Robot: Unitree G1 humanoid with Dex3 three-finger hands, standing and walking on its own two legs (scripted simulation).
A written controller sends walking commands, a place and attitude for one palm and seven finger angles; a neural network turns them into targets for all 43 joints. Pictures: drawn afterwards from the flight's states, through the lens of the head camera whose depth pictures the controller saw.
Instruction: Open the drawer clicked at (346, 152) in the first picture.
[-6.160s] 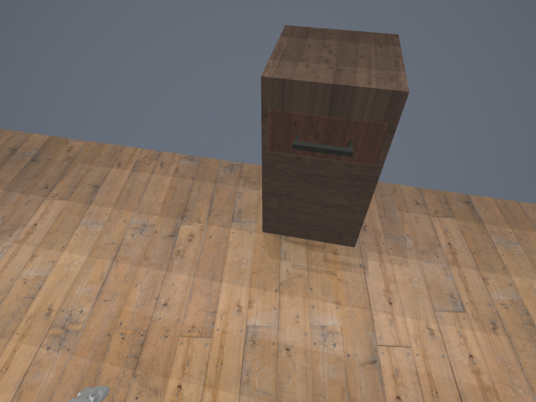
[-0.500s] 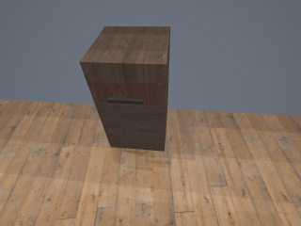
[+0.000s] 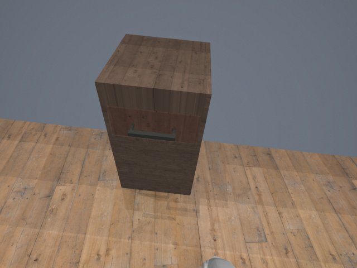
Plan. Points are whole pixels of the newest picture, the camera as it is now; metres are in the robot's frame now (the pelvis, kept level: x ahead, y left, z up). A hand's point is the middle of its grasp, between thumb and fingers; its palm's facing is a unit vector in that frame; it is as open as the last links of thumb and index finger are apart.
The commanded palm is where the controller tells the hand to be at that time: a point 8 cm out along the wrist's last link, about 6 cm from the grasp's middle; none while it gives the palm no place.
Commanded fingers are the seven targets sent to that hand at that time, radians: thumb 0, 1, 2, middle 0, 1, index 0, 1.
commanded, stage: take the last steps up to it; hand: left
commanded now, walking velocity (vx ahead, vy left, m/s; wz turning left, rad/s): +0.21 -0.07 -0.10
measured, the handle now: (152, 131) +0.67 +0.15 -0.19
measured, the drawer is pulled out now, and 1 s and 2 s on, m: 0.00 0.00 0.00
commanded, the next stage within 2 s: come to a stop and stand still in 0.14 s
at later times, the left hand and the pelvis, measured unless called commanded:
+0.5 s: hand (135, 241) +0.22 +0.12 -0.16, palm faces +0.01 -0.96 -0.28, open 7.2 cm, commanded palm none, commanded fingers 0.00 0.90 0.90 -0.20 -0.30 -0.20 -0.30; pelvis +0.13 -0.06 +0.00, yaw -2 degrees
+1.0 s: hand out of the picture +0.13 +0.21 -0.17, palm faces +0.02 -0.96 -0.27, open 7.4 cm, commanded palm none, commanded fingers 0.00 0.90 0.90 -0.20 -0.30 -0.20 -0.30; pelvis +0.09 +0.01 -0.01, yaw -3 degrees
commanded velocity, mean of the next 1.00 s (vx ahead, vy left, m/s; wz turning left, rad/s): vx -0.06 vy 0.04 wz -0.01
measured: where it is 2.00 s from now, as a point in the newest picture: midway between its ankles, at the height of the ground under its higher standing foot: outside the picture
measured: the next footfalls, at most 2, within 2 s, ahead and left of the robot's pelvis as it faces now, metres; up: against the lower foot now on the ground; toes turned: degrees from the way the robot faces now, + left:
right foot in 0.22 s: +0.22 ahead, -0.10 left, +0.00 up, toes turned +0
left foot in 0.88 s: +0.12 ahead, +0.10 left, +0.00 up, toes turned +0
